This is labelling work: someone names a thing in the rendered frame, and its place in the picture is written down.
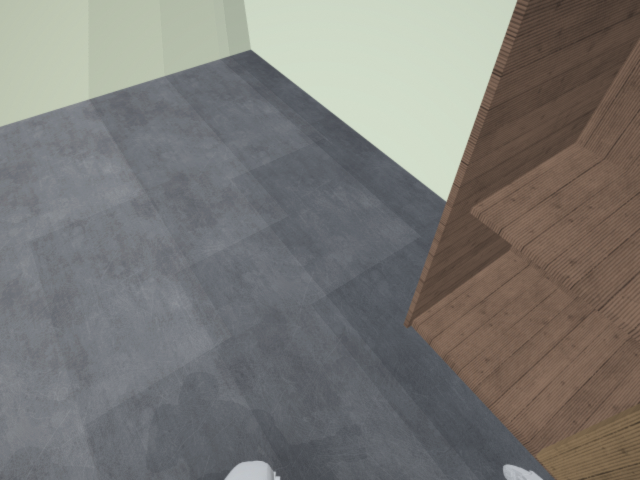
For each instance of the wardrobe door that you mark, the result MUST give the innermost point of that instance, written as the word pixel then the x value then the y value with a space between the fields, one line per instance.
pixel 608 450

